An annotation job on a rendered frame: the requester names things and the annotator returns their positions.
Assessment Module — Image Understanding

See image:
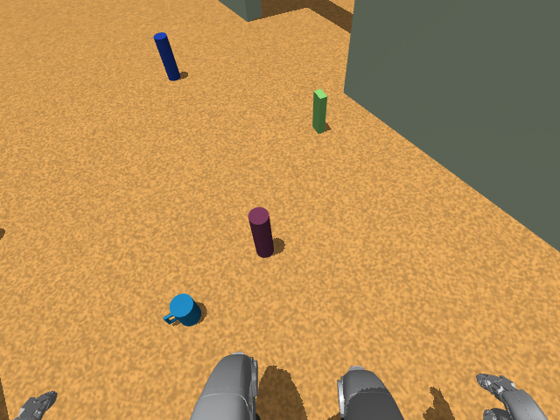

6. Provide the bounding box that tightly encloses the right robot hand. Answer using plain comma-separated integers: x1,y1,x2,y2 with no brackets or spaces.
476,374,549,420

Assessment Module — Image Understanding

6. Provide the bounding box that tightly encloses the left robot hand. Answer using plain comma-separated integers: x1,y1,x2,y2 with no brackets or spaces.
13,391,58,420

